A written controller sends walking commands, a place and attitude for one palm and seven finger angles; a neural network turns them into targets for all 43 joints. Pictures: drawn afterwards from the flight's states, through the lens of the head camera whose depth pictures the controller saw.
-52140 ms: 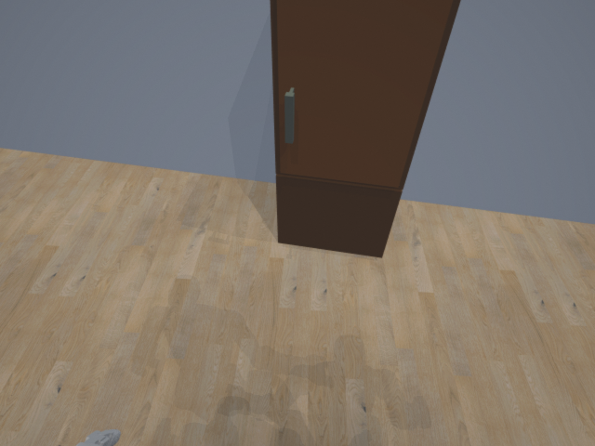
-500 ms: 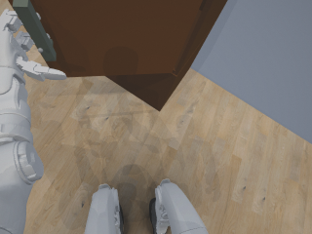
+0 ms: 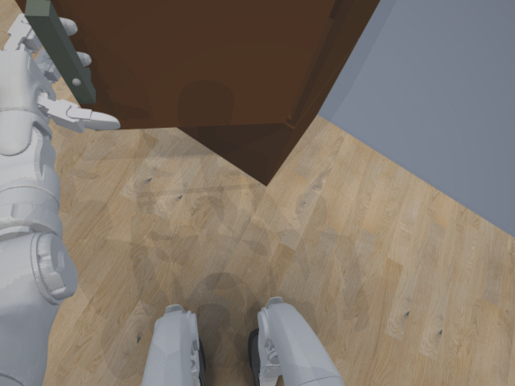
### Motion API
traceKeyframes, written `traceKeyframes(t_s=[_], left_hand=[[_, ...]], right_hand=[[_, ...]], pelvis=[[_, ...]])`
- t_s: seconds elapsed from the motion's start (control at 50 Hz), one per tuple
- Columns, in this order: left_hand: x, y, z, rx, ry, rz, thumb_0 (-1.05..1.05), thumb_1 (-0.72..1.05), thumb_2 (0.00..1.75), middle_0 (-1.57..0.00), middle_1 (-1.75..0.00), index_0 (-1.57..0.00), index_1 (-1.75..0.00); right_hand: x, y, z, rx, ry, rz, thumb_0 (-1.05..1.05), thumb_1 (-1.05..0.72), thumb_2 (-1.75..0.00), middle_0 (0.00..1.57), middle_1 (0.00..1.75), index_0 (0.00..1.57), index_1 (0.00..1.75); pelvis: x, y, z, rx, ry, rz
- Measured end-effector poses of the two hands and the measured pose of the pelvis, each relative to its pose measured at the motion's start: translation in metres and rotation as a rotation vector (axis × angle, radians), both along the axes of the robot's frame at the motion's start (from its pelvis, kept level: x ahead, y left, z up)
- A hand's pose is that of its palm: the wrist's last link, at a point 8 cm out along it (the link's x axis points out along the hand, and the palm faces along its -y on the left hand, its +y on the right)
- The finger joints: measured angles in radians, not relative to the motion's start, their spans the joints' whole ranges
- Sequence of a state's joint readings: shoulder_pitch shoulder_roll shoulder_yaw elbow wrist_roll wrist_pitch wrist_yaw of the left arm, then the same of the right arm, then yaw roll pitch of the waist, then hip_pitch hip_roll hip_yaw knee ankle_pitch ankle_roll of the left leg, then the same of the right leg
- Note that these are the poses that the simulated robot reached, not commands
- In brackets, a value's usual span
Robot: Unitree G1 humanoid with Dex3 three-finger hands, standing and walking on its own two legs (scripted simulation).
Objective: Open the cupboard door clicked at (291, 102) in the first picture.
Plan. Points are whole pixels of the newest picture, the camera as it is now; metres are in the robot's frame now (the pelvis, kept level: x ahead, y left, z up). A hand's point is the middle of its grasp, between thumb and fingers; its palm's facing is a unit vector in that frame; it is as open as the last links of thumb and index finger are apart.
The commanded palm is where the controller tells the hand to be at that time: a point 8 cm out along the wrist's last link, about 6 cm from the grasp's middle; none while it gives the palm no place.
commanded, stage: close the thumb around the handle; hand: left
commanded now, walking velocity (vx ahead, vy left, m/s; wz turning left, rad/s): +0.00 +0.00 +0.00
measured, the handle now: (67, 48) +0.59 +0.23 +0.05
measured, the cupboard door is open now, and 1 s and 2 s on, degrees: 41 45 80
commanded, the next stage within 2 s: pull the door open along its arc in 0.60 s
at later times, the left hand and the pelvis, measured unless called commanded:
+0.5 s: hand (74, 84) +0.54 +0.21 +0.04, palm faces +0.04 -1.00 -0.01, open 6.8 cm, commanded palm +0.52 +0.24 +0.04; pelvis +0.00 +0.00 +0.00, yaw +0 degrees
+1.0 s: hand (83, 101) +0.51 +0.20 +0.04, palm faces +0.05 -1.00 -0.03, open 6.5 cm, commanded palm +0.46 +0.23 +0.04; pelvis +0.01 +0.00 +0.01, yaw +0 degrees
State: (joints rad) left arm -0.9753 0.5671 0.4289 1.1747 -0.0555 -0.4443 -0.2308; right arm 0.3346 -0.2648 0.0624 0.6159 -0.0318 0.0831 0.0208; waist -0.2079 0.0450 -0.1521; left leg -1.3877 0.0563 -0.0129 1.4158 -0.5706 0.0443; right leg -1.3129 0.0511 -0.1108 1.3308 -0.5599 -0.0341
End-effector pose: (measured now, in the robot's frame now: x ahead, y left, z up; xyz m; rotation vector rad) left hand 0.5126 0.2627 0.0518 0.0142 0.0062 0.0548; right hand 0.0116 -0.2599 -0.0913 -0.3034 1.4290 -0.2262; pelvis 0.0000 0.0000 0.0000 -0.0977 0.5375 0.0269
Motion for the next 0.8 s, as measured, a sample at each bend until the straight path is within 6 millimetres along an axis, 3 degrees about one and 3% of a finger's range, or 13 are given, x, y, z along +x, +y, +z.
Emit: traceKeyframes(t_s=[0.16, 0.44, 0.8], left_hand=[[-0.0020, 0.0065, -0.0055, 0.006, 0.019, 0.009, -0.01, -0.20, 0.42, -0.32, -1.22, -0.32, -1.23], [0.0033, 0.0082, -0.0063, -0.003, 0.018, -0.005, 0.00, 0.53, 0.73, -0.37, -1.30, -0.37, -1.31], [0.0004, -0.0010, -0.0061, 0.000, 0.017, 0.004, 0.00, 0.61, 0.79, -0.29, -1.31, -0.31, -1.32]], right_hand=[[-0.0057, 0.0011, -0.0013, 0.004, 0.006, -0.014, 0.00, -0.90, -0.90, 0.20, 0.30, 0.20, 0.30], [-0.0091, -0.0005, -0.0007, -0.015, 0.021, -0.012, 0.00, -0.90, -0.90, 0.20, 0.30, 0.20, 0.30], [-0.0074, 0.0046, -0.0016, 0.004, 0.008, -0.014, 0.00, -0.90, -0.90, 0.20, 0.30, 0.20, 0.30]], pelvis=[[-0.0014, -0.0013, -0.0015, 0.001, 0.000, -0.005], [-0.0015, 0.0007, -0.0035, -0.005, 0.010, -0.003], [-0.0019, 0.0020, -0.0016, -0.001, 0.003, -0.003]])
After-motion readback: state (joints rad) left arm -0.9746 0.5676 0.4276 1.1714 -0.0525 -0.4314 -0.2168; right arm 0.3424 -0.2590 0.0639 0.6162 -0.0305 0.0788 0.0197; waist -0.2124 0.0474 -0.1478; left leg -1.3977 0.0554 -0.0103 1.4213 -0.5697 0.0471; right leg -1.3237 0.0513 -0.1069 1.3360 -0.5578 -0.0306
